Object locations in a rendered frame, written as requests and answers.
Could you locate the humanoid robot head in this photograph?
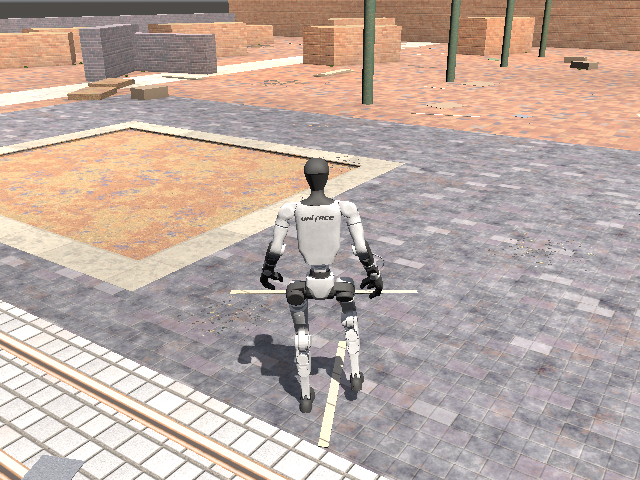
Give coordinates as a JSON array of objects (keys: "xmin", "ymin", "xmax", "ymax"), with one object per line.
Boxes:
[{"xmin": 300, "ymin": 158, "xmax": 335, "ymax": 206}]

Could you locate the left robot upper arm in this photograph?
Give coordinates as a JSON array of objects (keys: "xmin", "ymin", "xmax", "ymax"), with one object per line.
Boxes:
[{"xmin": 269, "ymin": 202, "xmax": 297, "ymax": 256}]

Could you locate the left robot foot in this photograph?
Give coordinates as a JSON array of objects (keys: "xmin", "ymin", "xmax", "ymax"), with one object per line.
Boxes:
[{"xmin": 300, "ymin": 387, "xmax": 315, "ymax": 413}]

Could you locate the robot left hand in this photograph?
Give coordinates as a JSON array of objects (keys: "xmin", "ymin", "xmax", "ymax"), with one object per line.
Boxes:
[{"xmin": 260, "ymin": 272, "xmax": 283, "ymax": 290}]

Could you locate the robot left forearm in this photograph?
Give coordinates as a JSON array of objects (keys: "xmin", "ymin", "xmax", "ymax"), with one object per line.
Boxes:
[{"xmin": 262, "ymin": 241, "xmax": 280, "ymax": 276}]

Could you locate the robot right hand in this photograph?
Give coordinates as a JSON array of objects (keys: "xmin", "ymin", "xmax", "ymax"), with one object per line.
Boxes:
[{"xmin": 360, "ymin": 275, "xmax": 383, "ymax": 299}]

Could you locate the right robot upper arm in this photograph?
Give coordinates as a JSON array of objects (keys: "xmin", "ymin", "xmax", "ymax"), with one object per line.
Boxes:
[{"xmin": 338, "ymin": 200, "xmax": 368, "ymax": 256}]

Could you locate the robot right forearm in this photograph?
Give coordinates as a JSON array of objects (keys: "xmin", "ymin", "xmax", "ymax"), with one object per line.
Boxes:
[{"xmin": 358, "ymin": 240, "xmax": 380, "ymax": 280}]

